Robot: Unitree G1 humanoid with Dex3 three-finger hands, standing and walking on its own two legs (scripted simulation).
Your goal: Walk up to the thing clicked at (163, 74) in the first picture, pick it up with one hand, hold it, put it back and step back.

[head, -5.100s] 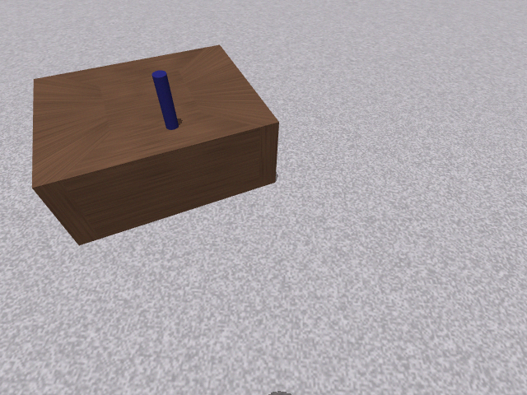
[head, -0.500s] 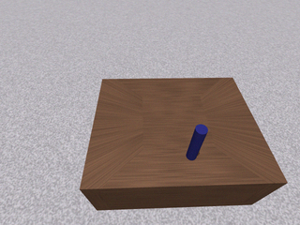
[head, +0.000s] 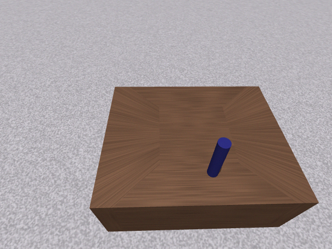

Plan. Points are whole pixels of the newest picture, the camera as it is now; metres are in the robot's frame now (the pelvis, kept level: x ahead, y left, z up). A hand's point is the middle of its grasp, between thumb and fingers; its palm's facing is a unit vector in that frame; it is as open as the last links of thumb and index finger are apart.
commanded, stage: stand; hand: right
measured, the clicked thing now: (217, 159) +0.51 -0.22 -0.27
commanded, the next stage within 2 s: go down in 1.74 s
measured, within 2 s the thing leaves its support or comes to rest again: neither
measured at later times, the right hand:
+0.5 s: hand out of the picture +0.08 -0.25 -0.15, palm faces -0.01 +0.94 -0.34, open 7.4 cm
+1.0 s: hand out of the picture +0.09 -0.25 -0.15, palm faces -0.01 +0.94 -0.34, open 7.4 cm
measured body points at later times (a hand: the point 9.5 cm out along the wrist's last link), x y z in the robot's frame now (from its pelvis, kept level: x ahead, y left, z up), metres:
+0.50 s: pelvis +0.00 +0.01 +0.00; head +0.01 +0.01 +0.45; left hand +0.07 +0.31 -0.14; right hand +0.08 -0.30 -0.13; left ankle +0.04 +0.12 -0.75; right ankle -0.04 -0.14 -0.75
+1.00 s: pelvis +0.01 +0.00 +0.00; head +0.01 +0.01 +0.45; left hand +0.08 +0.30 -0.14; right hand +0.09 -0.30 -0.13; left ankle +0.04 +0.12 -0.75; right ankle -0.04 -0.14 -0.75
